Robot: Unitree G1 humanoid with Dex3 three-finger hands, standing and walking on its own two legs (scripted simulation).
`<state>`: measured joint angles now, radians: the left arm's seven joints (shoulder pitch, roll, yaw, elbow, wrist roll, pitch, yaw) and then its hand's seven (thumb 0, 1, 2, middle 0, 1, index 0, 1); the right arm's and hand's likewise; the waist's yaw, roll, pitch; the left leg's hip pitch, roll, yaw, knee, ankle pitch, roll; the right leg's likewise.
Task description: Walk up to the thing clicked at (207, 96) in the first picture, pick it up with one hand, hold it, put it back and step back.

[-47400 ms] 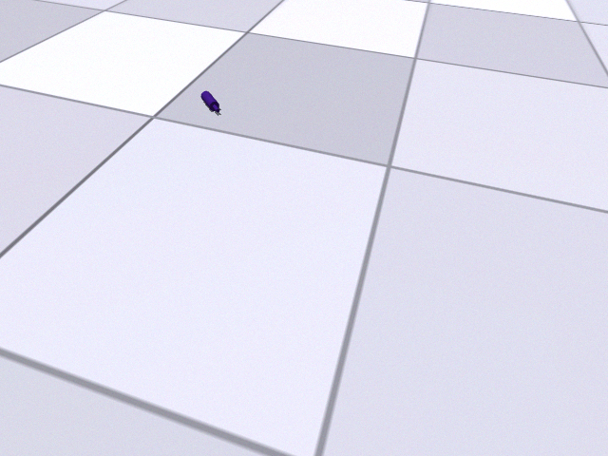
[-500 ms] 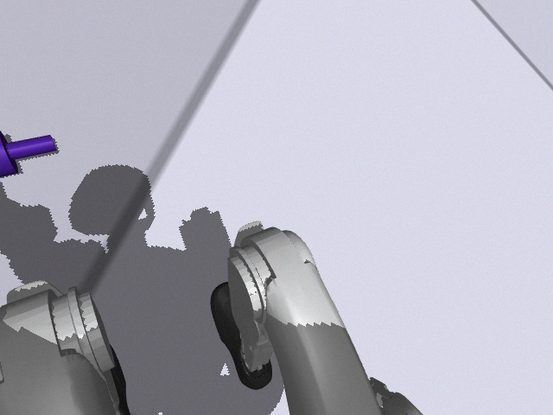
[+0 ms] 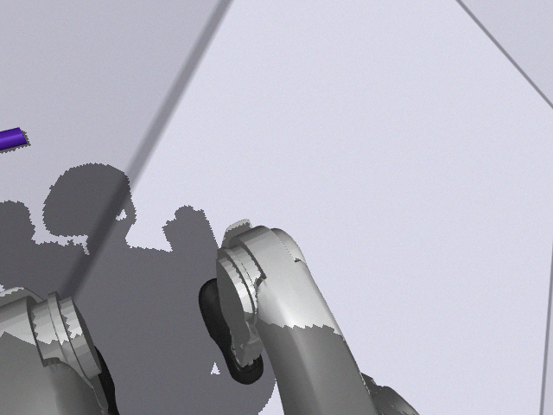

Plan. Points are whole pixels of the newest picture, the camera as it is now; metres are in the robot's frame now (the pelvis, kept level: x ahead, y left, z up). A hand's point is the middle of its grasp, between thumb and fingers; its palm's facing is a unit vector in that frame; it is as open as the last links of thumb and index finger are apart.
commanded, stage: open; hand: left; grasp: from above
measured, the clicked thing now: out of the picture +0.49 +0.29 -0.28
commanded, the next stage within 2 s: withdraw in 1.06 s
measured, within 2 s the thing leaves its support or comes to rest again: rests again in 0.42 s
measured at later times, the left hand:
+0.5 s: hand out of the picture +0.48 +0.30 -0.24, palm faces -0.43 -0.14 -0.89, open 10.9 cm
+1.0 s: hand out of the picture +0.47 +0.31 -0.24, palm faces -0.43 -0.15 -0.89, open 13.5 cm
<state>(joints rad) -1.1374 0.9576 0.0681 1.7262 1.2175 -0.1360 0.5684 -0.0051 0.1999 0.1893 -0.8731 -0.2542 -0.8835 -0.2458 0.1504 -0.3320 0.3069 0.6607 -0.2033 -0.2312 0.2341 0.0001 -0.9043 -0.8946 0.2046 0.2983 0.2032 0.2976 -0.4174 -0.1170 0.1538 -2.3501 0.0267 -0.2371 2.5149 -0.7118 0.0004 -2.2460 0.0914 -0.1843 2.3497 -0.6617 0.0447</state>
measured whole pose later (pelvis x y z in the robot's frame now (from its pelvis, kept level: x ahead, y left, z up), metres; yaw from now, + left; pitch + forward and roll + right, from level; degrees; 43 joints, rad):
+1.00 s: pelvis +0.00 +0.00 +0.00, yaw -1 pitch +29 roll -14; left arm -1.15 1.02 0.05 1.73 1.22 -0.14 0.55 0.00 -0.40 0.90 -0.18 -0.92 -0.18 -0.91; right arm 0.15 -0.34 0.34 0.62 -0.21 -0.22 0.22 0.00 -0.89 -0.89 0.21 0.30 0.20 0.30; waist -0.44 -0.13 0.17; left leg -2.34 0.02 -0.25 2.51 -0.70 0.00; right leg -2.22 0.09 -0.20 2.33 -0.65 0.05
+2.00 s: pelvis -0.02 -0.01 +0.05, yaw +7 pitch +33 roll -8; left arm -1.06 0.69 -0.08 1.37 1.17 -0.10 0.21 0.00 -0.48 1.00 -0.12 -0.97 -0.10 -0.98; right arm 0.17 -0.32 0.13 0.63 -0.09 0.01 0.09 0.00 -0.90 -0.89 0.20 0.30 0.20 0.30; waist -0.28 0.00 -0.06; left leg -2.25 0.00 -0.13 2.28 -0.62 0.00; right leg -2.16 0.04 -0.10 2.20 -0.62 0.02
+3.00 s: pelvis +0.01 +0.00 +0.23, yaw +13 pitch +28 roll -5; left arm -0.19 0.34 0.03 0.44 0.14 0.25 0.07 0.01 0.89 0.91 -0.21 -0.31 -0.21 -0.31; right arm 0.11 -0.25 0.02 0.57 0.04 -0.04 -0.02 0.01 -0.90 -0.90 0.20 0.30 0.20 0.30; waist -0.07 0.03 -0.20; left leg -1.62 0.00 -0.08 1.72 -0.60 0.00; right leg -1.55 0.02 -0.06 1.67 -0.61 0.01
